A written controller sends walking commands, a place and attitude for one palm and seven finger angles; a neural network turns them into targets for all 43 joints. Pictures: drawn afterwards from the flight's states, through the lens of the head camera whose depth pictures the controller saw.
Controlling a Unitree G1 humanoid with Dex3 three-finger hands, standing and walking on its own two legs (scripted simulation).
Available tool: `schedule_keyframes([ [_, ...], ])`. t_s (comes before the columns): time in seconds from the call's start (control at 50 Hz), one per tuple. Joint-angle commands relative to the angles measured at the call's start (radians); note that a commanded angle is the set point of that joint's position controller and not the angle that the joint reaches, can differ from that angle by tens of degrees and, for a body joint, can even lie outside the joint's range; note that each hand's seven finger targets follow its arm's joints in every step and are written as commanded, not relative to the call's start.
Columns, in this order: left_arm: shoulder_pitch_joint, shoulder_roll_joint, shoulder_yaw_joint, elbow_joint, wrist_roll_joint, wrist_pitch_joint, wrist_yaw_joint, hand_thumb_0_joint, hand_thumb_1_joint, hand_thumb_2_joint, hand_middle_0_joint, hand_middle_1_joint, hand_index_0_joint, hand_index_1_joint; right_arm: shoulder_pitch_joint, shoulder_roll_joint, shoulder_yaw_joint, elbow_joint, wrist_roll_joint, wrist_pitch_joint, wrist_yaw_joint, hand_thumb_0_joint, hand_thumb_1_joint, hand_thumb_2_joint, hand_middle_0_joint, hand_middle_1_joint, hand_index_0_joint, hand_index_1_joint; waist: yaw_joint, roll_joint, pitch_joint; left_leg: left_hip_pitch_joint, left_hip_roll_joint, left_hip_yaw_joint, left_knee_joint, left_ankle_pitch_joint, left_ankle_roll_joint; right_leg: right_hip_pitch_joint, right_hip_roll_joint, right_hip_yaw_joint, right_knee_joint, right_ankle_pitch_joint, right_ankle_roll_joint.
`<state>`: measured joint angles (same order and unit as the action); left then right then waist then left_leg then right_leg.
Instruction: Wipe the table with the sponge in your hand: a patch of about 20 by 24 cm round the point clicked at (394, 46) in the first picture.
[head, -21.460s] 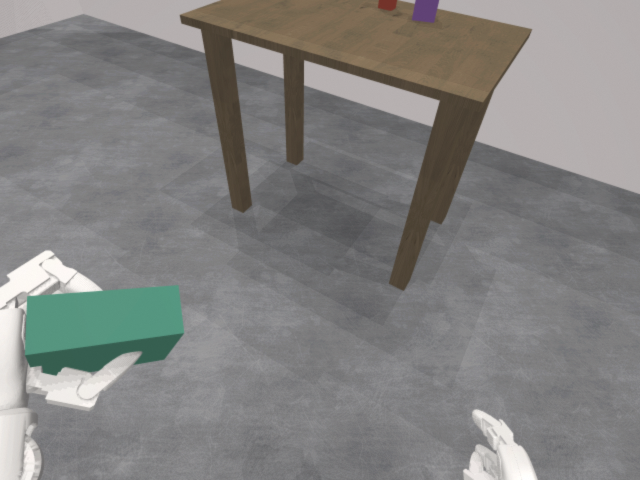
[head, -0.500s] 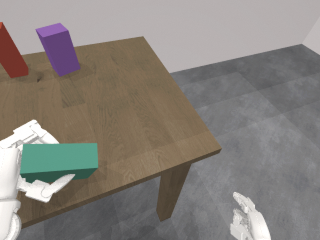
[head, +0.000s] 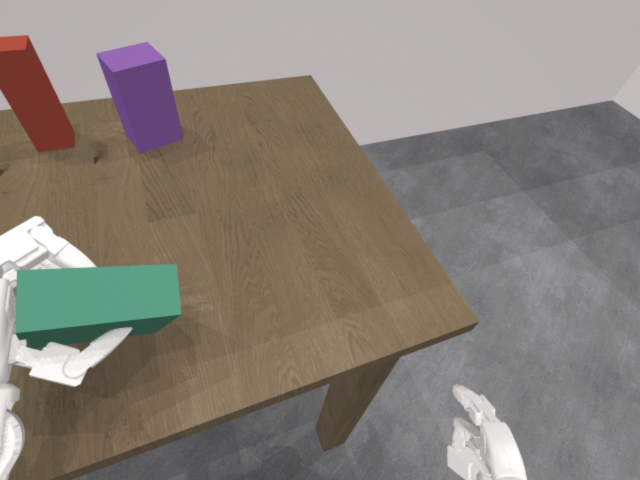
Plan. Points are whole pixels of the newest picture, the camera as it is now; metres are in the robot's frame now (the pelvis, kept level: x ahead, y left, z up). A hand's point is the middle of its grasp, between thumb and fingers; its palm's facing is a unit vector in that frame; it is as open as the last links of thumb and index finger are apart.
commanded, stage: come to a stop and stand still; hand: left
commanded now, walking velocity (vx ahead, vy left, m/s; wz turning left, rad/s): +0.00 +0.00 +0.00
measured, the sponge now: (122, 305) +0.24 +0.22 +0.13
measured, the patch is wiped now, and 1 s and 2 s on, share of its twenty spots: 0.00 0.00 0.00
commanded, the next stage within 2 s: look again from close up in 0.16 s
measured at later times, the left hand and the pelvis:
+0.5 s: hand (86, 317) +0.22 +0.23 +0.16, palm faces +0.37 -0.85 -0.38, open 8.9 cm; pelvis +0.00 -0.02 +0.00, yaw +0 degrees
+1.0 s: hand (121, 322) +0.21 +0.20 +0.16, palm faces +0.36 -0.85 -0.39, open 8.9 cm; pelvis -0.01 -0.04 +0.00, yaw +0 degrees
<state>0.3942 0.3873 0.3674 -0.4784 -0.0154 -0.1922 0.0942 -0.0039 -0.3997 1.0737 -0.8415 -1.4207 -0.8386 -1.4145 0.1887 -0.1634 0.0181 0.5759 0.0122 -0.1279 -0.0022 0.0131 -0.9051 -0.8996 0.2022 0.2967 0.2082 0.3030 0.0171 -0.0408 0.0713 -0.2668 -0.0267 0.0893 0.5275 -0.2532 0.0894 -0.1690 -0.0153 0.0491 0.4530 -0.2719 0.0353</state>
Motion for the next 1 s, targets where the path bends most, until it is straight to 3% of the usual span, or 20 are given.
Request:
schedule_keyframes([
  [0.0, -0.035, 0.165, 0.122, -0.231, -0.018, -0.066, 0.025, 0.000, 0.100, 1.300, -1.200, -1.600, -1.200, -1.600, -0.051, -0.152, -0.066, -0.153, 0.010, -0.041, -0.012, 0.000, -0.900, -0.900, 0.200, 0.300, 0.200, 0.300, -0.004, 0.135, -0.205, 0.147, 0.160, -0.139, -0.113, 0.298, -0.067, 0.003, -0.027, -0.023, -0.030, 0.217, -0.058],
  [0.12, -0.053, 0.153, 0.103, -0.191, -0.015, -0.053, 0.031, 0.000, 0.100, 1.300, -1.200, -1.600, -1.200, -1.600, -0.073, -0.159, -0.065, -0.147, 0.015, -0.027, -0.028, 0.000, -0.900, -0.900, 0.200, 0.300, 0.200, 0.300, -0.006, 0.135, -0.180, 0.144, 0.149, -0.126, -0.140, 0.205, -0.065, -0.016, -0.033, 0.008, -0.051, 0.220, -0.059],
  [0.14, -0.053, 0.121, 0.071, -0.180, -0.016, -0.055, 0.027, 0.000, 0.100, 1.300, -1.200, -1.600, -1.200, -1.600, -0.060, -0.161, -0.063, -0.146, 0.011, -0.023, -0.029, 0.000, -0.900, -0.900, 0.200, 0.300, 0.200, 0.300, -0.004, 0.116, -0.168, 0.121, 0.154, -0.131, -0.142, 0.180, -0.055, -0.007, -0.035, -0.007, -0.057, 0.215, -0.058],
  [0.22, -0.084, 0.171, 0.105, -0.206, -0.013, -0.053, 0.036, 0.000, 0.100, 1.300, -1.200, -1.600, -1.200, -1.600, -0.086, -0.161, -0.065, -0.152, 0.016, -0.026, -0.039, 0.000, -0.900, -0.900, 0.200, 0.300, 0.200, 0.300, -0.001, 0.124, -0.172, 0.135, 0.144, -0.129, -0.159, 0.121, -0.053, -0.011, -0.042, 0.019, -0.070, 0.196, -0.061],
  [0.24, -0.074, 0.129, 0.069, -0.187, -0.016, -0.055, 0.031, 0.000, 0.100, 1.300, -1.200, -1.600, -1.200, -1.600, -0.074, -0.159, -0.061, -0.151, 0.011, -0.021, -0.039, 0.000, -0.900, -0.900, 0.200, 0.300, 0.200, 0.300, -0.002, 0.117, -0.157, 0.107, 0.145, -0.133, -0.162, 0.087, -0.045, -0.001, -0.042, 0.010, -0.080, 0.183, -0.061],
  [0.32, -0.070, 0.169, 0.106, -0.203, -0.015, -0.054, 0.037, 0.000, 0.100, 1.300, -1.200, -1.600, -1.200, -1.600, -0.086, -0.162, -0.065, -0.151, 0.015, -0.023, -0.042, 0.000, -0.900, -0.900, 0.200, 0.300, 0.200, 0.300, -0.001, 0.106, -0.159, 0.112, 0.137, -0.135, -0.166, 0.070, -0.049, -0.003, -0.047, 0.029, -0.091, 0.173, -0.067],
  [0.34, -0.048, 0.142, 0.086, -0.180, -0.019, -0.056, 0.033, 0.000, 0.100, 1.300, -1.200, -1.600, -1.200, -1.600, -0.076, -0.157, -0.062, -0.150, 0.011, -0.019, -0.043, 0.000, -0.900, -0.900, 0.200, 0.300, 0.200, 0.300, 0.000, 0.093, -0.156, 0.105, 0.141, -0.136, -0.165, 0.061, -0.041, 0.000, -0.049, 0.022, -0.097, 0.173, -0.065],
  [0.42, -0.042, 0.160, 0.103, -0.183, -0.019, -0.050, 0.036, 0.000, 0.100, 1.300, -1.200, -1.600, -1.200, -1.600, -0.082, -0.161, -0.066, -0.148, 0.016, -0.023, -0.044, 0.000, -0.900, -0.900, 0.200, 0.300, 0.200, 0.300, -0.001, 0.102, -0.164, 0.125, 0.140, -0.137, -0.169, 0.099, -0.049, -0.005, -0.049, 0.029, -0.092, 0.183, -0.066],
  [0.44, -0.038, 0.126, 0.071, -0.170, -0.021, -0.052, 0.030, 0.000, 0.100, 1.300, -1.200, -1.600, -1.200, -1.600, -0.073, -0.159, -0.062, -0.148, 0.013, -0.019, -0.043, 0.000, -0.900, -0.900, 0.200, 0.300, 0.200, 0.300, -0.002, 0.103, -0.148, 0.111, 0.146, -0.139, -0.175, 0.065, -0.043, -0.011, -0.047, 0.017, -0.096, 0.161, -0.064],
  [0.52, -0.048, 0.160, 0.101, -0.178, -0.017, -0.048, 0.036, 0.000, 0.100, 1.300, -1.200, -1.600, -1.200, -1.600, -0.081, -0.162, -0.065, -0.147, 0.017, -0.023, -0.047, 0.000, -0.900, -0.900, 0.200, 0.300, 0.200, 0.300, 0.000, 0.099, -0.150, 0.120, 0.147, -0.142, -0.184, 0.045, -0.043, -0.019, -0.045, 0.026, -0.099, 0.149, -0.063],
  [0.54, -0.039, 0.125, 0.069, -0.164, -0.019, -0.048, 0.031, 0.000, 0.100, 1.300, -1.200, -1.600, -1.200, -1.600, -0.072, -0.158, -0.061, -0.147, 0.013, -0.020, -0.047, 0.000, -0.900, -0.900, 0.200, 0.300, 0.200, 0.300, -0.002, 0.090, -0.145, 0.112, 0.150, -0.141, -0.180, 0.034, -0.037, -0.016, -0.046, 0.018, -0.105, 0.148, -0.062],
  [0.62, -0.037, 0.158, 0.097, -0.183, -0.018, -0.042, 0.037, 0.000, 0.100, 1.300, -1.200, -1.600, -1.200, -1.600, -0.079, -0.161, -0.066, -0.146, 0.018, -0.023, -0.047, 0.000, -0.900, -0.900, 0.200, 0.300, 0.200, 0.300, 0.000, 0.091, -0.166, 0.134, 0.145, -0.141, -0.172, 0.089, -0.043, -0.007, -0.049, 0.029, -0.098, 0.176, -0.064],
  [0.64, -0.043, 0.126, 0.070, -0.180, -0.022, -0.044, 0.032, 0.000, 0.100, 1.300, -1.200, -1.600, -1.200, -1.600, -0.068, -0.158, -0.063, -0.147, 0.014, -0.020, -0.047, 0.000, -0.900, -0.900, 0.200, 0.300, 0.200, 0.300, -0.004, 0.080, -0.154, 0.125, 0.154, -0.151, -0.180, 0.088, -0.042, -0.008, -0.044, 0.012, -0.093, 0.171, -0.063],
  [0.72, -0.073, 0.167, 0.103, -0.212, -0.022, -0.039, 0.035, 0.000, 0.100, 1.300, -1.200, -1.600, -1.200, -1.600, -0.082, -0.158, -0.070, -0.154, 0.018, -0.023, -0.044, 0.000, -0.900, -0.900, 0.200, 0.300, 0.200, 0.300, -0.001, 0.140, -0.154, 0.161, 0.195, -0.171, -0.202, 0.137, -0.049, -0.043, -0.026, -0.008, -0.051, 0.147, -0.050],
  [0.74, -0.071, 0.128, 0.071, -0.201, -0.025, -0.039, 0.030, 0.000, 0.100, 1.300, -1.200, -1.600, -1.200, -1.600, -0.071, -0.155, -0.068, -0.156, 0.014, -0.019, -0.043, 0.000, -0.900, -0.900, 0.200, 0.300, 0.200, 0.300, -0.004, 0.142, -0.145, 0.143, 0.210, -0.178, -0.206, 0.120, -0.043, -0.038, -0.022, -0.027, -0.046, 0.130, -0.047],
  [0.82, -0.052, 0.155, 0.096, -0.210, -0.026, -0.029, 0.031, 0.000, 0.100, 1.300, -1.200, -1.600, -1.200, -1.600, -0.076, -0.157, -0.077, -0.168, 0.022, -0.017, -0.032, 0.000, -0.900, -0.900, 0.200, 0.300, 0.200, 0.300, -0.002, 0.162, -0.142, 0.136, 0.228, -0.175, -0.205, 0.079, -0.042, -0.054, -0.015, -0.026, -0.042, 0.100, -0.046],
  [0.84, -0.048, 0.122, 0.069, -0.208, -0.031, -0.031, 0.026, 0.000, 0.100, 1.300, -1.200, -1.600, -1.200, -1.600, -0.065, -0.155, -0.074, -0.168, 0.018, -0.012, -0.030, 0.000, -0.900, -0.900, 0.200, 0.300, 0.200, 0.300, -0.005, 0.159, -0.140, 0.110, 0.233, -0.187, -0.209, 0.044, -0.037, -0.042, -0.011, -0.040, -0.042, 0.091, -0.046],
  [0.92, -0.019, 0.168, 0.114, -0.240, -0.037, -0.026, 0.028, 0.000, 0.100, 1.300, -1.200, -1.600, -1.200, -1.600, -0.068, -0.156, -0.082, -0.176, 0.024, -0.011, -0.024, 0.000, -0.900, -0.900, 0.200, 0.300, 0.200, 0.300, -0.002, 0.144, -0.177, 0.156, 0.223, -0.162, -0.147, 0.125, -0.039, -0.051, -0.015, -0.020, -0.074, 0.140, -0.049],
  [0.94, -0.007, 0.138, 0.091, -0.221, -0.043, -0.024, 0.024, 0.000, 0.100, 1.300, -1.200, -1.600, -1.200, -1.600, -0.060, -0.152, -0.079, -0.175, 0.020, -0.005, -0.024, 0.000, -0.900, -0.900, 0.200, 0.300, 0.200, 0.300, -0.005, 0.124, -0.173, 0.139, 0.224, -0.160, -0.130, 0.129, -0.036, -0.041, -0.018, -0.020, -0.085, 0.154, -0.049],
  [0.98, -0.024, 0.154, 0.101, -0.238, -0.051, -0.021, 0.022, 0.000, 0.100, 1.300, -1.200, -1.600, -1.200, -1.600, -0.059, -0.155, -0.088, -0.179, 0.023, -0.003, -0.025, 0.000, -0.900, -0.900, 0.200, 0.300, 0.200, 0.300, -0.007, 0.096, -0.174, 0.134, 0.206, -0.146, -0.096, 0.135, -0.046, -0.043, -0.031, 0.020, -0.092, 0.193, -0.060],
])
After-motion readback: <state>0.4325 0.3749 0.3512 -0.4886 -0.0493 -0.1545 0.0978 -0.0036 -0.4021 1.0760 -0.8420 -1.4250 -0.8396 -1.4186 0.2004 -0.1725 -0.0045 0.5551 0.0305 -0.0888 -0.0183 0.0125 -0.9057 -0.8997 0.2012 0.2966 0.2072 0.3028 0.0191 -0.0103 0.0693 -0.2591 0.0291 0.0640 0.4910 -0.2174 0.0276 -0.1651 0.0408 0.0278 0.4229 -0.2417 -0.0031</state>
